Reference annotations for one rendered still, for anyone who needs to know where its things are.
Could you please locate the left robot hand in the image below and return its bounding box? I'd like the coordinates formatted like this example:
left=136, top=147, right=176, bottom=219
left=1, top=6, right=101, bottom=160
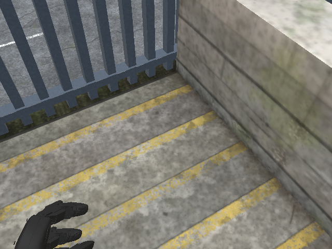
left=14, top=200, right=94, bottom=249

